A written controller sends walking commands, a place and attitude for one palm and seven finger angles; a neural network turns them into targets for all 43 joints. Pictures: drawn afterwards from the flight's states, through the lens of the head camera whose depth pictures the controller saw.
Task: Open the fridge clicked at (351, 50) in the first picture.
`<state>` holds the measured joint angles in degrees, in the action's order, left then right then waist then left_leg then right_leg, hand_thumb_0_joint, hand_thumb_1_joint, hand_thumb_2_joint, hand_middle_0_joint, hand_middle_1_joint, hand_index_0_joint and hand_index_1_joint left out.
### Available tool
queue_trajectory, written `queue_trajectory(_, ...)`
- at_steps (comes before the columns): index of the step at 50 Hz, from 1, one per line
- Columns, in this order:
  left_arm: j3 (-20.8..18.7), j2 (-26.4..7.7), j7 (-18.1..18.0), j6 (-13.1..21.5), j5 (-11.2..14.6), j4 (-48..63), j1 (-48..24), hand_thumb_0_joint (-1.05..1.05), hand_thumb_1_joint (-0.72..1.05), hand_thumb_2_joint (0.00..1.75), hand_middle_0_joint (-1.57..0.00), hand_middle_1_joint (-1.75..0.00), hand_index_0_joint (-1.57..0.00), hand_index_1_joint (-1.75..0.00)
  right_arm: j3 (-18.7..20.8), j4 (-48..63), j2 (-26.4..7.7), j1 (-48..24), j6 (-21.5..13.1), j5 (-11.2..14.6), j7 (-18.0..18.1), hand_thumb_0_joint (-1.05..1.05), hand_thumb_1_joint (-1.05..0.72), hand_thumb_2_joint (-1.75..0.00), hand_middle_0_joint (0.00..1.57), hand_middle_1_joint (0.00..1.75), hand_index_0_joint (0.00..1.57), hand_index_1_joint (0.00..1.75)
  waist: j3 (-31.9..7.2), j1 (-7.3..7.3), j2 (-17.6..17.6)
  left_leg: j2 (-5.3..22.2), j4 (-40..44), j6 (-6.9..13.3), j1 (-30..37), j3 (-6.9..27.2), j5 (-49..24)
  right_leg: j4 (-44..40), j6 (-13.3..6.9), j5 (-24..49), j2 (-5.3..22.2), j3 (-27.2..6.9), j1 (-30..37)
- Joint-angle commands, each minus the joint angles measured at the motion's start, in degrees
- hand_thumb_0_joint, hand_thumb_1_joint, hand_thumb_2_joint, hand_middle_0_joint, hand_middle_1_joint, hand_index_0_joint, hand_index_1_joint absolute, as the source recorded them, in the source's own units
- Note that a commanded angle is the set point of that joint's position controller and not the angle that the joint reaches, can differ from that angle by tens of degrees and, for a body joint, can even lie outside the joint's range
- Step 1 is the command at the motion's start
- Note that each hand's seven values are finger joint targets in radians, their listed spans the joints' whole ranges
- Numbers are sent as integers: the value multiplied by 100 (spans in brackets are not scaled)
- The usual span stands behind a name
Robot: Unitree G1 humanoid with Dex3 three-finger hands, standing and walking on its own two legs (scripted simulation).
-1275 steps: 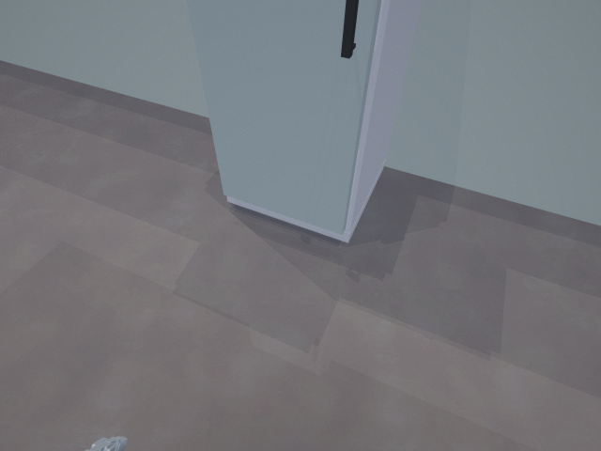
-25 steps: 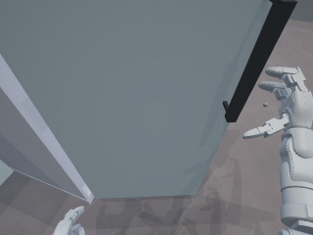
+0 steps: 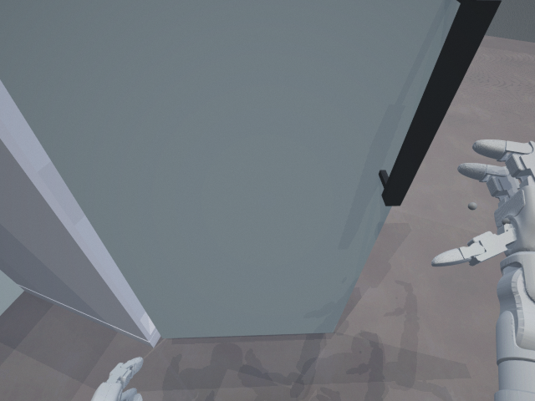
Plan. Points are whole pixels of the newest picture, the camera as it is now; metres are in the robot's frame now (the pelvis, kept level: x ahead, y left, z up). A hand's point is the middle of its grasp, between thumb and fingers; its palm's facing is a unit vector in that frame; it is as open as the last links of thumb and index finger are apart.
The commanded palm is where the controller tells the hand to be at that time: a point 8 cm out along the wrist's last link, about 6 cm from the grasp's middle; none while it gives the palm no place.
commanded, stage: slip the hand off the handle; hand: right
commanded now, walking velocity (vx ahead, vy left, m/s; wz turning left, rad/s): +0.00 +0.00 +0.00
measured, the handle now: (418, 114) +0.44 -0.17 +0.24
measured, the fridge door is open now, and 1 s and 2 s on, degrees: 67 67 67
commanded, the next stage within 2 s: draw the hand back to the body in 0.34 s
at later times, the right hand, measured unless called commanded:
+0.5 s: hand (495, 250) +0.26 -0.23 +0.18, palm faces +0.18 +0.98 -0.12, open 14.7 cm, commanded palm +0.23 -0.27 +0.18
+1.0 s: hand (517, 282) +0.23 -0.24 +0.18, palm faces +0.23 +0.97 -0.07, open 14.5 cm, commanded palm +0.19 -0.28 +0.18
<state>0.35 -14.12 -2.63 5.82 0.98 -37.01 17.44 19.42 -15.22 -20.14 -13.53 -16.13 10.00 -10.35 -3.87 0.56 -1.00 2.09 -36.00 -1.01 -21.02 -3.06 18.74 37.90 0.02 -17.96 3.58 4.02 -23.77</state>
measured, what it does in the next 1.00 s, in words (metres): stands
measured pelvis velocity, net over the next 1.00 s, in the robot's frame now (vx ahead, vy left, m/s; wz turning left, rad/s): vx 0.00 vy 0.02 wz -0.04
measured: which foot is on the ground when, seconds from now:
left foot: down 0.00-1.00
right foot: down 0.00-1.00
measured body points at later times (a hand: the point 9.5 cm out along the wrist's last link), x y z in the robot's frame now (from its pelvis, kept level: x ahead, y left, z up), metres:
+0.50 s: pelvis -0.01 +0.01 +0.00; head -0.01 +0.02 +0.45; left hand +0.19 +0.23 -0.07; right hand +0.25 -0.28 +0.18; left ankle +0.00 +0.13 -0.72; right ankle +0.02 -0.12 -0.72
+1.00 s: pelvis +0.00 +0.02 +0.01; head -0.04 +0.03 +0.46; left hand +0.22 +0.22 -0.04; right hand +0.21 -0.29 +0.18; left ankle +0.00 +0.13 -0.72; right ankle +0.02 -0.12 -0.72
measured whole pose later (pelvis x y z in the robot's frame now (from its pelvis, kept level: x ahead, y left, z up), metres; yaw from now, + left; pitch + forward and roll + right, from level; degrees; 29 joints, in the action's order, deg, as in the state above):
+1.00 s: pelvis +0.00 +0.02 +0.01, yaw -2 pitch -4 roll +1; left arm 3.6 -14.5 -6.1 12.8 2.4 -35.7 11.8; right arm 20.8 11.6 -18.8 6.6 14.0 16.8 -12.4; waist -3.2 5.1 -2.5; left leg 1.8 -28.9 -0.1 -8.4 -5.4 16.9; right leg 30.4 1.1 -14.9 3.2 1.9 -12.0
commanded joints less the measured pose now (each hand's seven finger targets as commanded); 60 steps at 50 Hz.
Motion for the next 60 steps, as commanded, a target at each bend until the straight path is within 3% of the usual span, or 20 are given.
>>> queue_trajectory(1, -207, -776, -97, 400, 41, 885, -633, 0, 90, 90, -20, -30, -20, -30, 328, 1628, -1307, -1695, -310, 71, 89, 0, 55, -20, 25, 115, 25, 115, -1156, 110, -347, -352, 432, 228, 234, 38, -1161, -616, -89, 1067, -267, -292, 854)
queue_trajectory(5, -170, -758, -141, 478, 48, 916, -727, 0, 90, 90, -20, -30, -20, -30, 139, 1878, -1091, -1431, -175, 161, -10, 0, 55, -20, 25, 115, 25, 115, -1060, 97, -296, -348, 502, 217, 206, 25, -1074, -635, -91, 967, -273, -304, 913)
queue_trajectory(12, -84, -720, -209, 559, 52, 964, -920, 0, 90, 90, -20, -30, -20, -30, 300, 2051, -1123, -944, 7, 329, -144, 0, 55, -20, 25, 115, 25, 115, -866, 205, -56, -293, 589, 194, 316, 53, -914, -700, -89, 745, -303, -308, 806)
queue_trajectory(16, -69, -696, -220, 632, 31, 988, -984, 0, 90, 90, -20, -30, -20, -30, 334, 2412, -1129, -747, -44, 375, -209, 0, 55, -20, 25, 115, 25, 115, -961, 235, -242, -270, 579, 195, 398, 88, -1036, -647, -100, 844, -329, -292, 883)
queue_trajectory(22, -33, -677, -277, 767, 24, 902, -1011, 0, 90, 90, -20, -30, -20, -30, 23, 2570, -911, -922, -22, 389, -239, 0, 55, -20, 25, 115, 25, 115, -700, 124, -260, -265, 644, 180, 207, 90, -833, -643, -97, 651, -336, -338, 879)
queue_trajectory(23, -51, -712, -303, 772, 27, 853, -986, 0, 90, 90, -20, -30, -20, -30, 206, 2419, -1075, -860, 10, 398, -220, 0, 55, -20, 25, 115, 25, 115, -708, 140, -168, -260, 669, 173, 214, 101, -733, -648, -91, 575, -334, -342, 827)
queue_trajectory(24, 11, -769, -374, 791, 233, 850, -1175, 0, 90, 90, -20, -30, -20, -30, 275, 1637, -991, -567, 948, 983, -428, 0, 55, -20, 25, 115, 25, 115, -876, 309, -202, -198, 875, 210, 645, 142, -568, -903, -92, 231, -323, -351, 815)
queue_trajectory(25, 53, -758, -446, 826, 286, 976, -1318, 0, 90, 90, -20, -30, -20, -30, 255, 2125, -1047, -785, 1387, 1070, -533, 0, 55, -20, 25, 115, 25, 115, -915, 349, -257, -154, 984, 190, 818, 158, -617, -957, -122, 313, -338, -351, 919)
queue_trajectory(28, 160, -705, -526, 942, 310, 1093, -1485, 0, 90, 90, -20, -30, -20, -30, 423, 2681, -1372, -1006, 2585, 988, -538, 0, 55, -20, 25, 115, 25, 115, -1070, 463, -370, -144, 1021, 190, 1016, 51, -1041, -1100, -179, 788, -360, -387, 1191)
queue_trajectory(30, 156, -694, -487, 990, 247, 1132, -1476, 0, 90, 90, -20, -30, -20, -30, 757, 3125, -1546, -729, 2772, 921, -382, 0, 55, -20, 25, 115, 25, 115, -1114, 510, -159, -167, 1039, 189, 1155, 47, -1378, -1066, -191, 1206, -344, -391, 1321)
queue_trajectory(33, 148, -648, -353, 1026, 238, 1089, -1350, 0, 90, 90, -20, -30, -20, -30, 633, 3235, -1066, -153, 2614, 1012, -338, 0, 55, -20, 25, 115, 25, 115, -832, 412, 1, -235, 1016, 163, 1022, -41, -1662, -1075, -144, 1381, -330, -319, 1407)
queue_trajectory(35, 100, -702, -326, 1025, 241, 1051, -1307, 0, 90, 90, -20, -30, -20, -30, 693, 3072, -1011, 113, 2597, 1065, -375, 0, 55, -20, 25, 115, 25, 115, -706, 411, 223, -239, 1054, 146, 1010, -14, -1667, -1050, -149, 1341, -319, -278, 1388)
queue_trajectory(38, 102, -684, -304, 986, 271, 1123, -1331, 0, 90, 90, -20, -30, -20, -30, 584, 3308, -936, 356, 2771, 995, -438, 0, 55, -20, 25, 115, 25, 115, -550, 411, -100, -230, 1077, 139, 900, -28, -1509, -1136, -149, 1238, -324, -237, 1404)
queue_trajectory(40, 95, -703, -332, 964, 255, 1139, -1362, 0, 90, 90, -20, -30, -20, -30, 735, 3390, -1083, 531, 2886, 981, -417, 0, 55, -20, 25, 115, 25, 115, -453, 444, -7, -237, 1128, 139, 917, -18, -1433, -1142, -156, 1208, -321, -241, 1393)
queue_trajectory(48, 148, -630, -430, 1072, 223, 1090, -1396, 0, 90, 90, -20, -30, -20, -30, 622, 4153, -1032, 241, 2655, 923, -331, 0, 37, -29, 24, 104, 24, 104, -422, 363, -486, -265, 1199, 167, 867, -55, -1137, -1232, -137, 1083, -352, -312, 1644)
queue_trajectory(49, 79, -609, -375, 1112, -64, 1011, -1445, 0, 90, 90, -20, -30, -20, -30, 746, 4469, -1698, 308, 2037, 72, 558, 0, 33, -31, 24, 102, 24, 102, 183, 407, -346, -202, 1701, 106, 679, 102, -909, -1280, -149, 925, -437, -186, 1452)
queue_trajectory(51, 65, -594, -346, 1041, -121, 791, -1372, 0, 90, 90, -20, -30, -20, -30, 365, 3817, -1044, 1182, 1686, -148, 1089, 0, 26, -34, 24, 98, 24, 98, 409, 314, 52, -137, 1782, 101, 678, 31, -560, -1364, -160, 669, -357, -169, 1492)
queue_trajectory(53, 33, -570, -320, 933, -128, 808, -1362, 0, 90, 90, -20, -30, -20, -30, 196, 3997, -896, 1426, 1414, -307, 1289, 0, 19, -37, 24, 94, 24, 94, 142, 335, -202, -135, 1713, 104, 932, 51, -609, -1495, -170, 670, -328, -127, 1711)
queue_trajectory(56, -10, -582, -322, 862, -164, 788, -1329, 0, 90, 90, -20, -30, -20, -30, 223, 4191, -986, 1530, 1142, -463, 1509, 0, 8, -43, 23, 87, 23, 87, -104, 347, -391, -139, 1723, 116, 1206, 79, -827, -1625, -183, 835, -306, -99, 1934)
queue_trajectory(60, -45, -593, -352, 784, -213, 739, -1385, 0, 90, 90, -20, -30, -20, -30, 297, 4238, -1060, 1806, 959, -573, 1633, 0, -7, -50, 23, 79, 23, 79, -21, 376, -82, -168, 1783, 111, 1352, 31, -957, -1743, -193, 997, -279, -117, 2027)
